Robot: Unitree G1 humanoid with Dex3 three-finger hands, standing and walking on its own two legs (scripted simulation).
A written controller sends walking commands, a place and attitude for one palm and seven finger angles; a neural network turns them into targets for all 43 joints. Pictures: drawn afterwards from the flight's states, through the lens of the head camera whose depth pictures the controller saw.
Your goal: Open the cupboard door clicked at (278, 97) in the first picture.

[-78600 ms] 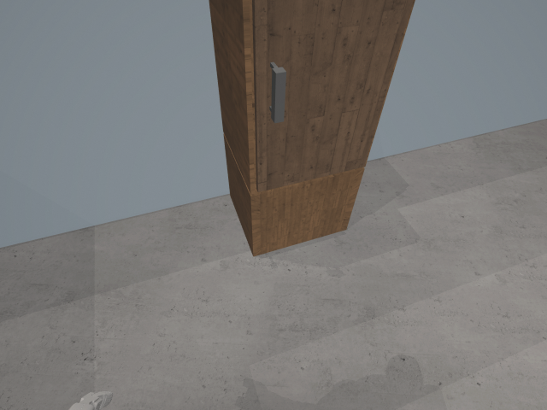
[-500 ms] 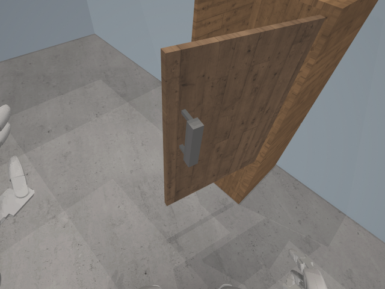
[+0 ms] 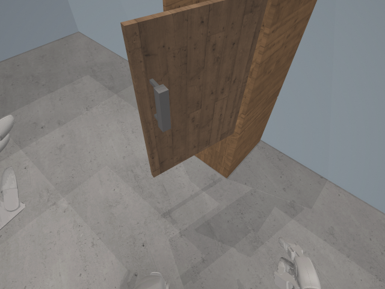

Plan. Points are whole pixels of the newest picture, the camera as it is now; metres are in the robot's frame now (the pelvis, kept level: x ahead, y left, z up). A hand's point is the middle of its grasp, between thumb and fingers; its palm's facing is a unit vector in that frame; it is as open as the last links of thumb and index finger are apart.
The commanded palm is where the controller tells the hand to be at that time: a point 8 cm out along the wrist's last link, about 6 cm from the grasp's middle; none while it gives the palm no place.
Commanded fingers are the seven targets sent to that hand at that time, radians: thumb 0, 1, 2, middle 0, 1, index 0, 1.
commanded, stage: stop stepping back and stand still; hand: left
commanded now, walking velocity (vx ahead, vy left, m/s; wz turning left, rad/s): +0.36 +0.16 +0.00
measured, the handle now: (158, 105) +0.55 +0.13 +0.04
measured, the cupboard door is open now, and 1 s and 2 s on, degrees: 76 76 76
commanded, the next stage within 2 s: let the arm hang, fingers relaxed in 0.62 s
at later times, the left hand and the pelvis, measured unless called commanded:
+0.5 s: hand out of the picture +0.12 +0.23 +0.19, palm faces +0.45 -0.71 -0.53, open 7.4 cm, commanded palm +0.08 +0.27 +0.18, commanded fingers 0.00 0.90 0.90 -0.20 -0.30 -0.20 -0.30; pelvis -0.06 -0.03 +0.01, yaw +1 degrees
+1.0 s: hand out of the picture -0.03 +0.18 -0.16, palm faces +0.08 -0.98 -0.19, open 7.3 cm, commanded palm none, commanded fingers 0.00 0.90 0.90 -0.20 -0.30 -0.20 -0.30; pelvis -0.09 +0.00 -0.01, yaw +6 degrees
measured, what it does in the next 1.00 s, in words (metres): steps on the spot: left foot, then left foot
